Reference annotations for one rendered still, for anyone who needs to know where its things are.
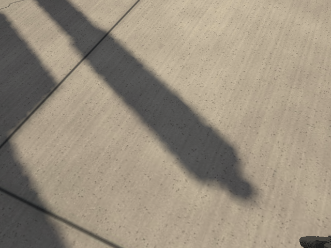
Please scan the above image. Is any robot right hand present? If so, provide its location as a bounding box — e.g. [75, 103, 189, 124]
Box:
[299, 236, 331, 248]

